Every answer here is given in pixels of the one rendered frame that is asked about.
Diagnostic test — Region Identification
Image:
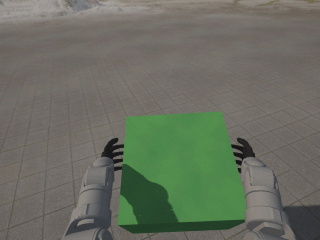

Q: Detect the left robot hand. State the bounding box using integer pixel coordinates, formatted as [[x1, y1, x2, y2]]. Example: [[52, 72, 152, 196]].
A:
[[101, 138, 124, 171]]

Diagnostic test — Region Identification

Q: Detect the carton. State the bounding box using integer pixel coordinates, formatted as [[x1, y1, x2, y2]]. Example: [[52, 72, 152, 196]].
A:
[[117, 111, 247, 234]]

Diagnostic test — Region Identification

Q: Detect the left robot forearm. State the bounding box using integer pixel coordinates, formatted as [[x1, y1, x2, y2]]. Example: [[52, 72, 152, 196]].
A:
[[61, 157, 115, 240]]

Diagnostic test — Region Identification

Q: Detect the right robot upper arm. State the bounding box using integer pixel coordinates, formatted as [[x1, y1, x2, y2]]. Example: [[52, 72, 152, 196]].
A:
[[243, 230, 289, 240]]

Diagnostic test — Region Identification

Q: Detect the right robot forearm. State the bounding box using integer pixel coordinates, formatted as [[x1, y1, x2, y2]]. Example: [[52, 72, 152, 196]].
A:
[[240, 157, 297, 240]]

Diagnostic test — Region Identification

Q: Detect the left robot upper arm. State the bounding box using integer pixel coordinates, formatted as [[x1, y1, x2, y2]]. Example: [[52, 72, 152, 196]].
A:
[[63, 227, 113, 240]]

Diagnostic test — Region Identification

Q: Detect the right robot hand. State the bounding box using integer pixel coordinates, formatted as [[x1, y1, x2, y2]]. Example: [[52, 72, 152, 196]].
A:
[[231, 137, 255, 173]]

